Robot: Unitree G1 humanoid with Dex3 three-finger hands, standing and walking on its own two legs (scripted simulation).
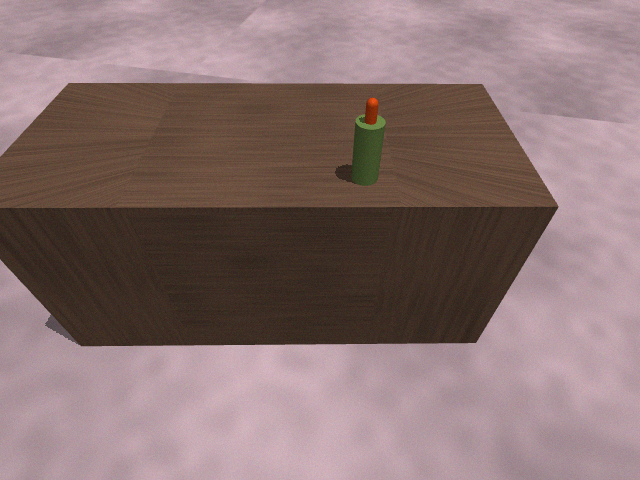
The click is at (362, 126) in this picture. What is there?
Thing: necked bottle
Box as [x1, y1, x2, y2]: [351, 98, 385, 185]
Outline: 375,98 368,99 366,103 365,113 358,116 355,121 351,177 356,183 362,185 374,183 377,179 385,121 382,117 376,114 378,103
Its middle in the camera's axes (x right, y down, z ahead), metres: +0.10 -0.22 +0.89
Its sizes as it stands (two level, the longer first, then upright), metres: 0.066 0.066 0.208
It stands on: a support 0.65 m high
